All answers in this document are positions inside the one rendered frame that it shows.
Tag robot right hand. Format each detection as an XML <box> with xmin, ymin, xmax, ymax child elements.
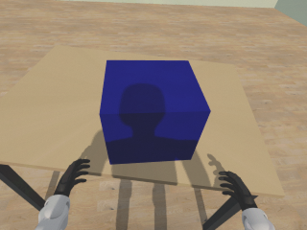
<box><xmin>218</xmin><ymin>171</ymin><xmax>258</xmax><ymax>211</ymax></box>

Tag robot left hand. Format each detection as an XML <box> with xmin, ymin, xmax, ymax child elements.
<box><xmin>53</xmin><ymin>158</ymin><xmax>90</xmax><ymax>197</ymax></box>

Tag robot left forearm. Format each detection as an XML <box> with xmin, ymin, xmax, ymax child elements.
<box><xmin>35</xmin><ymin>195</ymin><xmax>70</xmax><ymax>230</ymax></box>

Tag robot right forearm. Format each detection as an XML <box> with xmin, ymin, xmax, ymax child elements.
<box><xmin>242</xmin><ymin>208</ymin><xmax>275</xmax><ymax>230</ymax></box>

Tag carton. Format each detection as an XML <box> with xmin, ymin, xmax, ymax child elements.
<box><xmin>99</xmin><ymin>59</ymin><xmax>211</xmax><ymax>165</ymax></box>

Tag table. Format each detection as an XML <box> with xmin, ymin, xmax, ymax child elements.
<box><xmin>0</xmin><ymin>45</ymin><xmax>285</xmax><ymax>230</ymax></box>

